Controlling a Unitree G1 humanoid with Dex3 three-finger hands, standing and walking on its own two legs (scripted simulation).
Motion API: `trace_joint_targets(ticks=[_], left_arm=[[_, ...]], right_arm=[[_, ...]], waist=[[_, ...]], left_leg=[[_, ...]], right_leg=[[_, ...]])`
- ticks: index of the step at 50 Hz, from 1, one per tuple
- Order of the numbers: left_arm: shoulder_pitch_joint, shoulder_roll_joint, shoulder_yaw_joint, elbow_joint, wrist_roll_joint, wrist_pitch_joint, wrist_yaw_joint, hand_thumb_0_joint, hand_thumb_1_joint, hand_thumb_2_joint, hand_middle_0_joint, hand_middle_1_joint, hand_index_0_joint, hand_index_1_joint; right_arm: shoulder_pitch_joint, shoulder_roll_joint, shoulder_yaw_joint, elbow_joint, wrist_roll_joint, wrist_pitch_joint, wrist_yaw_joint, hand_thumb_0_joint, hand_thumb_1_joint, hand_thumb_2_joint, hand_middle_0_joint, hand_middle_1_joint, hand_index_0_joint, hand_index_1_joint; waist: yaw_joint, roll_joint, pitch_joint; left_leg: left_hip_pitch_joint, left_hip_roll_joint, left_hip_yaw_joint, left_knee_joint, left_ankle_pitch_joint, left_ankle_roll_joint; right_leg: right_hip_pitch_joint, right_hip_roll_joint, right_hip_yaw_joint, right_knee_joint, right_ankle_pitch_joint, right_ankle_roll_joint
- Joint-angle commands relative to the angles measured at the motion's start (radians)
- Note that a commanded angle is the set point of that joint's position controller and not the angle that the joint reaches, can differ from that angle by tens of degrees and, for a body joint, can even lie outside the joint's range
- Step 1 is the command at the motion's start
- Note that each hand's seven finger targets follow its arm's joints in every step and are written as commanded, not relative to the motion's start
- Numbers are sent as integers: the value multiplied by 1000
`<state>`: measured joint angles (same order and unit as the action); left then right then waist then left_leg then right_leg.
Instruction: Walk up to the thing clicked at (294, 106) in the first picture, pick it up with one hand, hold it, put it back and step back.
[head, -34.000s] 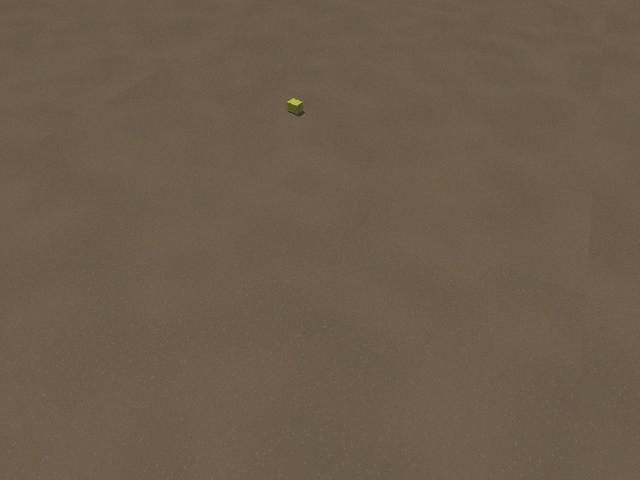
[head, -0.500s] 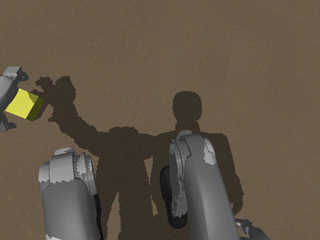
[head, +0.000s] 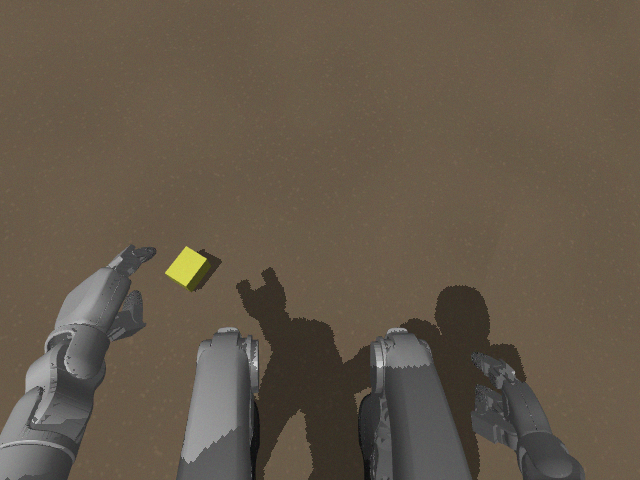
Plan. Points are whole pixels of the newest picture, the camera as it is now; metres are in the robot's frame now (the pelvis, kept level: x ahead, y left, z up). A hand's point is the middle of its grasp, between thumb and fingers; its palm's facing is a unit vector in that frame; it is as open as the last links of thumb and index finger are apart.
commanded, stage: home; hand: left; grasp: from above
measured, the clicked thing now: (188, 269) +0.48 +0.28 -0.45
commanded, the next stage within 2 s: none
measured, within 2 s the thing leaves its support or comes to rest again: neither
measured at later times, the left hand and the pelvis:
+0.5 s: hand (91, 358) +0.25 +0.19 +0.11, palm faces +0.08 -0.96 -0.27, open 7.4 cm; pelvis +0.06 -0.01 +0.18, yaw +4 degrees
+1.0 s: hand (7, 409) +0.22 +0.19 +0.19, palm faces +0.15 -0.97 -0.19, open 7.4 cm; pelvis +0.08 -0.01 +0.24, yaw +5 degrees
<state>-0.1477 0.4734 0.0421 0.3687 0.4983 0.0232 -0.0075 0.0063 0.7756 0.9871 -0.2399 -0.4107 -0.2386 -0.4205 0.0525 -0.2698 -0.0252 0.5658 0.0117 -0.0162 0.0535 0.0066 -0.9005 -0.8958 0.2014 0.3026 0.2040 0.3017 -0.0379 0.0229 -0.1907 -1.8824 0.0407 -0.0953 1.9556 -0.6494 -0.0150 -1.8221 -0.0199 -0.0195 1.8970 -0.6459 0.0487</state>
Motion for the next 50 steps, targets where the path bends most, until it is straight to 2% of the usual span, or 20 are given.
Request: trace_joint_targets(ticks=[1, 2, 4, 6, 8, 11, 12, 15, 19, 20, 24, 27, 32, 36, 40, 42, 43, 46, 48, 50], left_arm=[[-64, 145, 105, -306, -98, 11, 37, 0, 836, 898, -202, -318, -200, -319], [-46, 143, 108, -359, -122, 25, 40, 0, 834, 898, -202, -318, -200, -319], [54, 96, 95, -366, -178, 66, 44, 0, 864, 906, -203, -316, -202, -317], [113, 78, 98, -419, -238, 105, 46, 0, 847, 876, -196, -296, -196, -296], [165, 66, 100, -471, -288, 144, 47, 0, 880, 891, -198, -297, -198, -298], [247, 13, 79, -491, -366, 194, 55, 0, 895, 897, -200, -299, -199, -299], [274, 12, 92, -500, -388, 210, 61, 0, 897, 898, -200, -299, -200, -299], [329, -21, 91, -534, -437, 247, 73, 0, 899, 900, -200, -299, -200, -299], [416, -80, 77, -561, -493, 297, 84, 0, 899, 900, -200, -299, -200, -299], [431, -82, 85, -577, -508, 309, 87, 0, 898, 899, -200, -299, -200, -299], [517, -119, 84, -610, -549, 360, 88, 0, 899, 899, -200, -299, -200, -299], [589, -142, 80, -652, -565, 390, 85, 0, 900, 900, -200, -299, -200, -299], [645, -165, 60, -678, -565, 416, 70, 0, 900, 900, -200, -299, -200, -299], [669, -171, 49, -691, -559, 419, 50, 0, 899, 899, -200, -299, -200, -299], [624, -162, 51, -689, -555, 408, 36, 0, 898, 898, -200, -298, -199, -298], [614, -162, 55, -692, -554, 401, 30, 0, 897, 898, -200, -298, -199, -298], [605, -158, 58, -697, -554, 397, 28, 0, 897, 898, -200, -298, -199, -298], [628, -153, 62, -705, -548, 391, 27, 0, 893, 896, -199, -297, -199, -297], [620, -157, 50, -696, -545, 388, 25, 0, 884, 890, -198, -295, -198, -296], [614, -153, 57, -700, -543, 381, 27, 0, 852, 872, -195, -290, -195, -291]], right_arm=[[60, -155, -77, -113, 15, -51, -42, 0, -899, -900, 200, 300, 200, 300], [58, -153, -78, -128, 18, -57, -49, 0, -899, -900, 200, 300, 200, 300], [52, -139, -73, -146, 21, -69, -63, 0, -899, -900, 200, 300, 200, 300], [45, -135, -70, -154, 25, -79, -76, 0, -900, -900, 200, 300, 200, 300], [48, -131, -68, -167, 29, -88, -90, 0, -900, -900, 200, 300, 200, 300], [68, -112, -53, -159, 30, -105, -110, 0, -900, -900, 200, 300, 200, 300], [77, -103, -48, -164, 32, -110, -117, 0, -900, -900, 200, 300, 200, 300], [96, -93, -33, -165, 34, -129, -138, 0, -900, -900, 200, 300, 200, 300], [135, -80, -16, -162, 36, -159, -175, 0, -900, -900, 200, 300, 200, 300], [145, -78, -11, -165, 33, -165, -186, 0, -899, -900, 200, 300, 200, 300], [175, -68, 3, -171, 30, -192, -222, 0, -899, -900, 200, 300, 200, 300], [193, -62, 9, -180, 26, -210, -242, 0, -900, -900, 200, 300, 200, 300], [202, -56, 12, -189, 14, -238, -257, 0, -900, -900, 200, 300, 200, 300], [192, -63, 4, -200, 6, -253, -257, 0, -900, -900, 200, 300, 200, 300], [173, -70, 2, -201, 0, -267, -255, 0, -899, -900, 200, 300, 200, 300], [173, -71, 1, -203, -2, -275, -253, 0, -899, -900, 200, 300, 200, 300], [174, -72, -2, -204, -4, -277, -253, 0, -899, -900, 200, 300, 200, 300], [176, -76, -6, -199, -5, -283, -251, 0, -899, -900, 200, 300, 200, 300], [169, -79, -3, -194, -7, -284, -248, 0, -899, -900, 200, 300, 200, 300], [166, -76, -4, -189, -9, -286, -247, 0, -899, -900, 200, 300, 200, 300]], waist=[[-12, 124, -507], [-6, 126, -538], [-15, 91, -483], [-9, 84, -480], [-9, 85, -489], [-35, 63, -429], [-31, 41, -419], [-31, 47, -376], [-40, 45, -337], [-31, 53, -322], [-30, 40, -265], [-13, 48, -205], [-23, 18, -115], [-14, 6, -66], [-18, -3, -12], [-16, -6, -5], [-20, 12, -32], [-10, 17, -60], [-10, 27, -36], [-6, 47, -51]], left_leg=[[520, -18, 25, -385, 40, 42], [555, -20, 27, -402, 45, 41], [569, -24, 33, -444, 21, 42], [625, -25, 27, -498, 19, 41], [700, -23, 20, -543, 44, 35], [760, -25, 26, -597, 126, 32], [776, -27, 30, -613, 143, 35], [856, -25, 24, -702, 159, 31], [982, -24, 34, -783, 293, 25], [1004, -27, 40, -807, 299, 26], [1106, -34, 54, -894, 381, 26], [1174, -35, 55, -972, 392, 24], [1222, -39, 60, -1030, 425, 28], [1250, -39, 62, -1078, 403, 27], [1248, -39, 63, -1107, 335, 29], [1248, -41, 67, -1110, 316, 29], [1257, -44, 71, -1103, 324, 29], [1286, -41, 68, -1100, 386, 24], [1286, -36, 63, -1112, 365, 22], [1294, -34, 58, -1113, 363, 19]], right_leg=[[358, 29, -45, -305, 115, -70], [397, 29, -41, -330, 118, -68], [452, 27, -34, -400, 91, -64], [513, 25, -28, -455, 84, -63], [565, 25, -26, -496, 102, -62], [653, 25, -22, -572, 168, -58], [697, 27, -18, -606, 181, -57], [787, 27, -13, -686, 192, -57], [909, 29, -17, -781, 304, -55], [942, 27, -15, -812, 311, -53], [1071, 27, -22, -927, 393, -47], [1130, 28, -32, -994, 400, -47], [1186, 29, -46, -1066, 433, -40], [1197, 35, -60, -1094, 394, -39], [1185, 32, -66, -1116, 328, -36], [1186, 29, -65, -1118, 311, -36], [1188, 27, -59, -1117, 323, -35], [1212, 28, -61, -1100, 375, -38], [1201, 32, -67, -1096, 354, -40], [1200, 32, -68, -1092, 351, -41]])
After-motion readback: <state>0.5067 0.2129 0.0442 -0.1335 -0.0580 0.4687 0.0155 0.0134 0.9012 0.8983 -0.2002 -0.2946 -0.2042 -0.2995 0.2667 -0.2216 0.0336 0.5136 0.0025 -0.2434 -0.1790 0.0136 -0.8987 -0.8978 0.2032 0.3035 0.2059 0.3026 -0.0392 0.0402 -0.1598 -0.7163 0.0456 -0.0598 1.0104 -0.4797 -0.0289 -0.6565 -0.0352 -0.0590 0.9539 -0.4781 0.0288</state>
